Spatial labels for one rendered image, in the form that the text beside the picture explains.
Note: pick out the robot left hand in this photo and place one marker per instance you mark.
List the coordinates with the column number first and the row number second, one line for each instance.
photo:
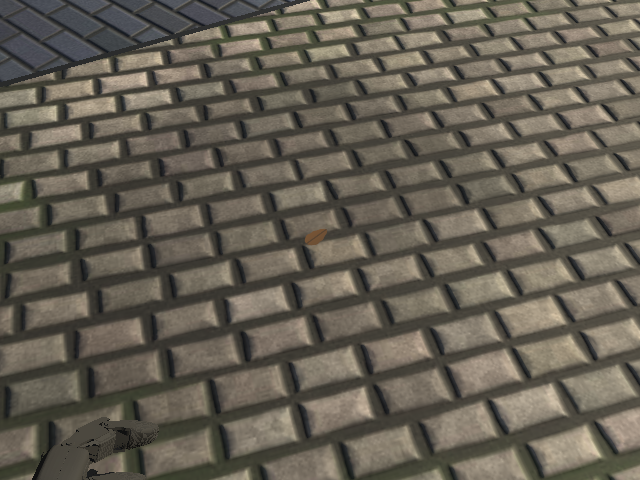
column 93, row 442

